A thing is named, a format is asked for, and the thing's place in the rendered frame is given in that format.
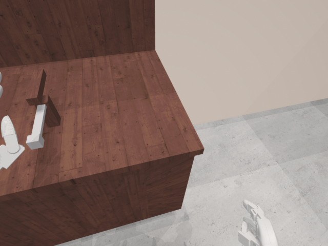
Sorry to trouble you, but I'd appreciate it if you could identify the robot left hand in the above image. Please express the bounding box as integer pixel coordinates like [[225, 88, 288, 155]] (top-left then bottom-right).
[[0, 73, 25, 170]]

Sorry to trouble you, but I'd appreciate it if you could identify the robot right hand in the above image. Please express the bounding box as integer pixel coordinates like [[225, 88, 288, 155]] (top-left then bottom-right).
[[238, 199, 279, 246]]

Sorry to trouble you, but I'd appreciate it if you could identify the tap lever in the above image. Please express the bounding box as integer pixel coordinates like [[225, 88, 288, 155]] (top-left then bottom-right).
[[26, 104, 47, 150]]

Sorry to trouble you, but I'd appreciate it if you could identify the counter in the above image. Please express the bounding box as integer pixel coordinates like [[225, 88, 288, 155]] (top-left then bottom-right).
[[0, 0, 204, 246]]

